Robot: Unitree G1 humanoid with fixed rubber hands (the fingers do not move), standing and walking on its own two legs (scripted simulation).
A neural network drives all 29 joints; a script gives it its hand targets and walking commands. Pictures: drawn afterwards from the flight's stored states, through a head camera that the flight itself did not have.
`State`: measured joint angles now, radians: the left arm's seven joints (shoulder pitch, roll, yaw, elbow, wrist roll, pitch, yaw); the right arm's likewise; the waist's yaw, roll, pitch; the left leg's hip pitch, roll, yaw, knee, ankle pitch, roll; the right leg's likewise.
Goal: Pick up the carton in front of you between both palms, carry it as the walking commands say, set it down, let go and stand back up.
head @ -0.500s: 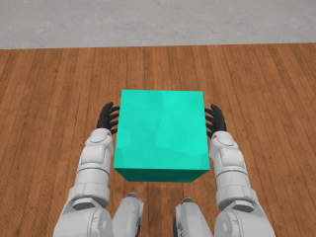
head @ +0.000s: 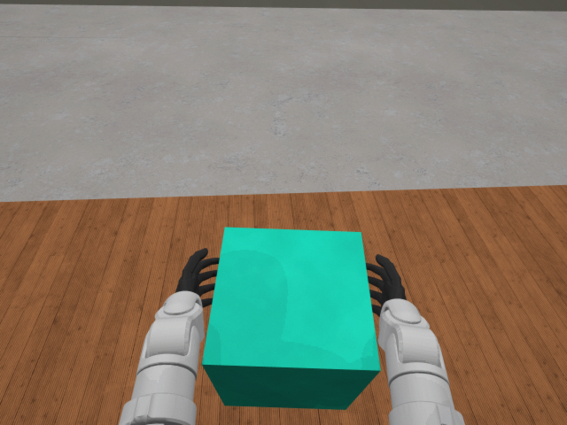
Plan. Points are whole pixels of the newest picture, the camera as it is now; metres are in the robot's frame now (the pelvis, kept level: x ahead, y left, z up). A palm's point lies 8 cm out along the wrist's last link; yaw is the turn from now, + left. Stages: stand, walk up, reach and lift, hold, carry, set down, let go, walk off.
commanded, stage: reach and lift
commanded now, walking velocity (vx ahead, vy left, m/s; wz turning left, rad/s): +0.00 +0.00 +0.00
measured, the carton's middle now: (288, 324) +0.30 +0.00 -0.06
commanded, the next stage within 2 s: hold in 1.08 s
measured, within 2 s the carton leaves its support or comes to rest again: neither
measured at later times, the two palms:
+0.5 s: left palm (187, 292) +0.29 +0.15 +0.04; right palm (400, 303) +0.29 -0.15 +0.04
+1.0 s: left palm (187, 286) +0.29 +0.15 +0.05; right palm (402, 296) +0.29 -0.15 +0.05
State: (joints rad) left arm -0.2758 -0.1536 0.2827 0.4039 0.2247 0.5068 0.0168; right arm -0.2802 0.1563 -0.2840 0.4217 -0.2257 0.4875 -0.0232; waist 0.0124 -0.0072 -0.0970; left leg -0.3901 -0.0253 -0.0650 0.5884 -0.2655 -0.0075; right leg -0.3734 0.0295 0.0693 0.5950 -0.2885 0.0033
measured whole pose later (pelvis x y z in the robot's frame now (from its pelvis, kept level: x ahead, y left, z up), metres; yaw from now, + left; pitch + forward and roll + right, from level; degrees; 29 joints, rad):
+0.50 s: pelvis -0.01 +0.00 +0.01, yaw +0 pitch -5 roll +0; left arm -0.34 -0.17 0.33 0.37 0.30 0.62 -0.02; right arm -0.35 0.18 -0.33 0.39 -0.30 0.60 0.02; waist 0.00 -0.01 0.03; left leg -0.18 -0.02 -0.06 0.46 -0.20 0.00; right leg -0.16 0.02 0.08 0.47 -0.23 0.01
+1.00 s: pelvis +0.01 +0.00 +0.02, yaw +0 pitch -6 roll +0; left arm -0.25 -0.15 0.22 0.27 0.27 0.69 -0.01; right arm -0.26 0.15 -0.23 0.28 -0.27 0.67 0.01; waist 0.00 -0.01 0.02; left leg -0.08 -0.02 -0.06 0.37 -0.19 0.00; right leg -0.07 0.02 0.08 0.38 -0.21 0.00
